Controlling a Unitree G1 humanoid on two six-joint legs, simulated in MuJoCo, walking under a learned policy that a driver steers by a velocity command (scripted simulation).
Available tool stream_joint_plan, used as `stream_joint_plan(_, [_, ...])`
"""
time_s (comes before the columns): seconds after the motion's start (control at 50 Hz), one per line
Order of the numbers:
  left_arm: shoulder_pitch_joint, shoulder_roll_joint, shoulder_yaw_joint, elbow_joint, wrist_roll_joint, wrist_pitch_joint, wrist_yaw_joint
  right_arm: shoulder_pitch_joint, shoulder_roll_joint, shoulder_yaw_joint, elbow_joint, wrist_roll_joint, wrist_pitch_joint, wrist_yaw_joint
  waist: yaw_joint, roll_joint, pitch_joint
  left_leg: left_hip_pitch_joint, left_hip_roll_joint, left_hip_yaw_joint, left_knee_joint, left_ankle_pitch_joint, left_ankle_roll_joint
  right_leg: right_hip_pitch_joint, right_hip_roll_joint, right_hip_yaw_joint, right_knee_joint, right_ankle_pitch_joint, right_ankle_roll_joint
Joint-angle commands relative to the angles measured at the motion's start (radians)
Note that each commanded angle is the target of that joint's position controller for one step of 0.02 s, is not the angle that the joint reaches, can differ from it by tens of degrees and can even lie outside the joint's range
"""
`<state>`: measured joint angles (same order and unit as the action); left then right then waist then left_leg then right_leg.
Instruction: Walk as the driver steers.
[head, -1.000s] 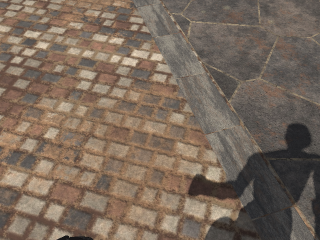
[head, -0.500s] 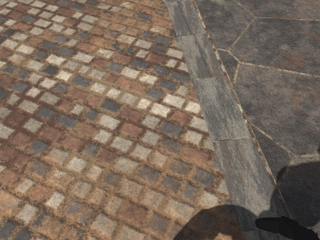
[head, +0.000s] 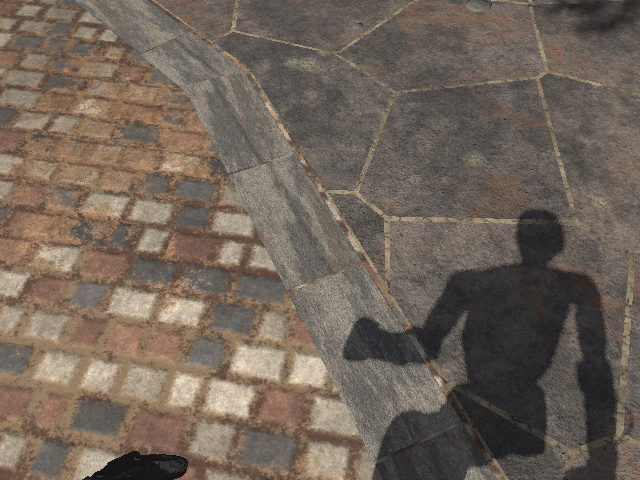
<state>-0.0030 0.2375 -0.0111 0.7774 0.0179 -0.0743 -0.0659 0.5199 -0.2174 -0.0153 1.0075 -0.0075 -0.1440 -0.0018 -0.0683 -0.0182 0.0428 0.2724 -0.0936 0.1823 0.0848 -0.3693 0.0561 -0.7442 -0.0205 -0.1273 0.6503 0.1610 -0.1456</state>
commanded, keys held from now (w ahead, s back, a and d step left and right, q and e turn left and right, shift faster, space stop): w+e+shift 0.44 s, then w+q+shift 0.56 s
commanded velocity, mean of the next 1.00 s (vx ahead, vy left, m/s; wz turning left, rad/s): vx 1.00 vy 0.00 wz -0.22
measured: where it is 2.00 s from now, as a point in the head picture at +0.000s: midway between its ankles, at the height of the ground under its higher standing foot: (321, 69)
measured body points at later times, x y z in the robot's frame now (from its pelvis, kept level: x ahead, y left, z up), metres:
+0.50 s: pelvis +0.50 -0.03 -0.01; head +0.53 -0.05 +0.44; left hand +0.57 +0.28 -0.12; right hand +0.68 -0.32 -0.05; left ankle +0.70 +0.04 -0.72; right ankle +0.25 -0.03 -0.70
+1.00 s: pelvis +0.91 -0.19 +0.01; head +0.92 -0.21 +0.46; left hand +1.13 +0.01 -0.07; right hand +0.88 -0.48 -0.12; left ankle +0.82 -0.05 -0.61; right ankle +0.89 -0.32 -0.72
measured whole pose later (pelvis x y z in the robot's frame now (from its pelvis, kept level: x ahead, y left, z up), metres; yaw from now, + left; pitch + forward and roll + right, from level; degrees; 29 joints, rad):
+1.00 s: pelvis +0.91 -0.19 +0.01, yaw -11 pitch +2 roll +0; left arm 0.18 0.25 0.01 0.69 0.06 -0.09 0.01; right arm 0.39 -0.31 -0.07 0.82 -0.01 -0.04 0.03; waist -0.05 0.04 -0.04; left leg -0.42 0.00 -0.03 1.24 -0.32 0.09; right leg -0.31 -0.03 -0.05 0.55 -0.27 0.01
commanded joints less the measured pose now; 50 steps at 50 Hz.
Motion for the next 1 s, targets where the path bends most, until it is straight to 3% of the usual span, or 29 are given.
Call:
stream_joint_plan(0.02, [0.135,0.116,0.029,-0.002,0.006,-0.005,0.003,-0.028,-0.226,-0.041,-0.064,-0.017,0.015,-0.049,0.154,0.143,-0.058,-0.135,0.269,0.041,0.314,1.522,-0.067,0.372,0.144,-0.087,-0.031,-0.073,-0.039])
stream_joint_plan(0.06, [0.545,0.200,0.077,0.111,0.003,0.003,0.021,-0.158,-0.274,-0.060,-0.108,-0.035,0.048,-0.061,0.357,0.160,-0.215,-0.282,0.294,0.017,0.871,1.475,-0.058,0.752,0.128,0.018,-0.066,-0.183,-0.108])
stream_joint_plan(0.08, [0.602,0.233,0.105,0.135,-0.006,0.016,0.040,-0.202,-0.235,-0.060,-0.119,-0.042,0.046,-0.043,0.356,0.058,-0.204,-0.501,0.166,0.010,1.252,0.701,-0.036,0.893,0.051,0.138,-0.051,-0.297,-0.141])
stream_joint_plan(0.1, [0.521,0.317,0.126,0.126,0.008,0.030,0.047,-0.162,-0.090,-0.025,-0.209,-0.038,0.019,-0.022,0.184,-0.238,-0.208,-0.944,0.026,-0.090,1.599,-0.152,-0.074,1.109,-0.131,0.527,-0.004,-0.040,-0.274])
stream_joint_plan(0.12, [0.487,0.324,0.138,0.102,0.006,0.038,0.050,-0.178,-0.104,-0.009,-0.284,-0.004,0.001,-0.014,0.184,-0.181,-0.342,-1.159,0.046,-0.268,1.643,-0.118,-0.064,1.229,-0.241,0.888,-0.270,-0.434,-0.399])
stream_joint_plan(0.14, [0.439,0.231,0.126,0.087,0.003,0.038,0.057,-0.260,-0.153,-0.008,-0.287,-0.019,-0.014,-0.009,0.174,0.032,-0.186,-1.178,0.111,-0.292,1.506,-0.007,-0.037,1.065,-0.227,0.887,-0.407,-0.577,-0.327])
stream_joint_plan(0.16, [0.400,0.189,0.116,0.092,0.001,0.038,0.059,-0.278,-0.153,-0.011,-0.293,-0.026,-0.017,-0.002,0.113,0.107,-0.078,-1.118,0.142,-0.280,1.393,0.039,-0.035,0.875,-0.197,0.812,-0.446,-0.545,-0.276])
stream_joint_plan(0.22, [0.352,0.153,0.097,0.082,-0.014,0.002,0.068,-0.292,-0.121,0.003,-0.311,-0.076,0.047,0.006,0.011,0.146,0.031,-0.951,0.209,-0.264,1.206,-0.003,-0.094,0.511,-0.069,0.613,-0.467,-0.357,-0.225])
stream_joint_plan(0.28, [0.362,0.197,0.108,0.062,-0.017,-0.024,0.063,-0.467,-0.107,0.018,-0.407,-0.064,0.068,0.020,0.042,0.073,0.086,-0.849,0.213,-0.187,0.898,0.157,-0.128,0.319,0.016,0.514,-0.520,-0.213,-0.198])
stream_joint_plan(0.4, [0.474,0.232,0.134,0.062,-0.028,-0.016,0.052,-0.633,-0.118,0.026,-0.483,-0.025,0.060,0.019,0.166,-0.028,0.018,-0.730,0.119,-0.174,0.486,0.459,-0.084,0.567,0.020,0.519,-0.417,0.131,-0.088])
stream_joint_plan(0.44, [0.445,0.263,0.141,0.045,-0.023,-0.015,0.063,-0.537,-0.172,0.005,-0.464,-0.024,0.054,0.009,0.116,-0.039,-0.061,-0.558,0.077,-0.195,0.409,0.397,-0.066,0.634,0.013,0.538,-0.271,0.318,-0.039])
stream_joint_plan(0.48, [0.398,0.299,0.142,0.049,-0.004,-0.026,0.058,-0.199,-0.248,-0.036,-0.372,-0.024,0.046,-0.019,-0.069,-0.029,-0.248,-0.253,0.091,-0.155,0.440,0.295,-0.025,0.644,0.016,0.466,0.101,0.444,-0.008])
stream_joint_plan(0.5, [0.371,0.208,0.117,0.031,0.009,-0.039,0.060,0.018,-0.300,-0.060,-0.326,-0.044,0.044,-0.039,-0.153,0.027,-0.354,-0.043,0.235,-0.305,0.480,0.028,0.011,0.499,0.053,0.401,0.423,0.207,-0.001])
stream_joint_plan(0.52, [0.552,0.051,0.075,-0.002,-0.045,-0.040,0.051,0.002,-0.401,-0.086,-0.300,-0.079,0.044,-0.028,-0.001,0.418,-0.471,0.186,0.527,-0.943,0.303,-0.140,0.178,0.168,0.207,0.289,0.761,-0.614,0.061])
stream_joint_plan(0.54, [0.489,0.120,0.066,0.011,-0.013,-0.034,0.059,-0.059,-0.321,-0.088,-0.306,-0.048,0.053,-0.007,-0.018,0.305,-0.384,0.123,0.489,-1.120,0.214,-0.300,0.211,0.011,0.138,0.283,0.812,-0.592,0.031])
stream_joint_plan(0.56, [0.346,0.150,0.071,-0.010,0.005,-0.029,0.054,-0.137,-0.233,-0.074,-0.308,-0.034,0.053,0.003,-0.022,0.156,-0.217,-0.018,0.428,-0.938,0.204,-0.246,0.203,-0.030,0.082,0.280,0.774,-0.501,0.032])
stream_joint_plan(0.58, [0.258,0.152,0.066,-0.040,0.022,-0.031,0.047,-0.152,-0.197,-0.068,-0.288,-0.030,0.053,0.011,-0.016,0.048,-0.143,-0.141,0.381,-0.812,0.202,-0.111,0.195,-0.012,0.055,0.266,0.714,-0.470,0.039])
stream_joint_plan(0.6, [0.178,0.142,0.063,-0.073,0.042,-0.030,0.039,-0.123,-0.168,-0.058,-0.257,-0.026,0.053,0.013,-0.006,0.024,-0.088,-0.232,0.323,-0.713,0.193,0.017,0.170,0.008,0.027,0.246,0.648,-0.476,0.044])
stream_joint_plan(0.64, [0.164,0.101,0.043,-0.123,0.059,-0.016,0.030,-0.081,-0.142,-0.049,-0.206,-0.014,0.048,0.013,0.053,0.106,-0.048,-0.315,0.282,-0.672,0.170,0.129,0.185,0.001,-0.006,0.227,0.565,-0.540,0.076])
stream_joint_plan(0.7, [0.062,0.095,0.018,-0.207,0.058,-0.014,0.016,-0.092,-0.179,-0.062,-0.207,-0.004,0.041,0.001,0.085,0.096,0.013,-0.482,0.268,-0.616,0.078,0.175,0.201,0.041,-0.055,0.200,0.315,-0.487,0.128])
stream_joint_plan(0.74, [0.018,0.082,-0.002,-0.228,0.030,-0.019,-0.003,-0.162,-0.221,-0.081,-0.234,-0.007,0.044,0.005,0.103,0.104,0.021,-0.709,0.194,-0.500,0.021,0.191,0.159,0.339,-0.019,0.147,0.070,-0.312,0.146])
stream_joint_plan(0.78, [0.038,0.111,0.007,-0.211,0.013,-0.015,0.000,-0.144,-0.269,-0.097,-0.240,0.006,0.040,0.023,0.104,0.105,0.004,-0.762,0.216,-0.505,-0.005,0.271,0.147,0.536,0.019,0.117,0.026,-0.207,0.153])
stream_joint_plan(0.82, [0.059,0.150,0.026,-0.198,0.018,-0.014,0.022,-0.101,-0.267,-0.097,-0.229,0.014,0.041,0.031,0.107,0.068,-0.015,-0.653,0.219,-0.497,0.105,0.396,0.113,0.588,0.022,0.125,-0.060,-0.216,0.147])
stream_joint_plan(0.86, [0.252,0.198,0.057,-0.141,0.039,-0.022,0.054,-0.069,-0.275,-0.100,-0.215,0.017,0.044,0.034,0.197,0.006,-0.152,-0.641,0.133,-0.420,0.500,0.581,0.072,0.830,0.030,0.117,-0.097,-0.317,0.123])
stream_joint_plan(0.88, [0.420,0.269,0.082,-0.135,0.061,-0.027,0.078,-0.091,-0.221,-0.085,-0.239,0.024,0.038,0.034,0.279,-0.064,-0.265,-0.783,0.079,-0.366,0.823,0.411,0.046,1.019,-0.173,0.327,-0.146,-0.586,0.087])
stream_joint_plan(0.9, [0.478,0.341,0.098,-0.136,0.084,-0.020,0.089,-0.019,-0.082,-0.054,-0.279,0.049,0.042,0.023,0.221,-0.254,-0.384,-0.985,0.020,-0.295,1.146,-0.131,0.036,1.148,-0.458,0.791,-0.317,-0.932,0.023])
stream_joint_plan(0.92, [0.416,0.308,0.103,-0.133,0.052,-0.008,0.091,-0.045,-0.130,-0.052,-0.293,0.033,0.059,0.016,0.186,-0.240,-0.331,-1.098,0.069,-0.271,1.277,-0.046,0.051,1.052,-0.457,0.980,-0.417,-1.059,-0.027])
stream_joint_plan(0.96, [0.311,0.162,0.074,-0.123,0.032,-0.018,0.079,-0.178,-0.152,-0.059,-0.288,-0.003,0.084,0.030,0.151,-0.058,-0.093,-1.125,0.155,-0.252,1.243,0.072,0.046,0.835,-0.351,0.634,-0.403,-0.758,-0.007])
stream_joint_plan(1.0, [0.313,0.128,0.065,-0.087,0.025,-0.031,0.076,-0.198,-0.118,-0.055,-0.293,-0.016,0.110,0.050,0.101,-0.086,-0.017,-1.082,0.192,-0.254,1.197,0.084,0.026,0.713,-0.289,0.426,-0.441,-0.526,0.023])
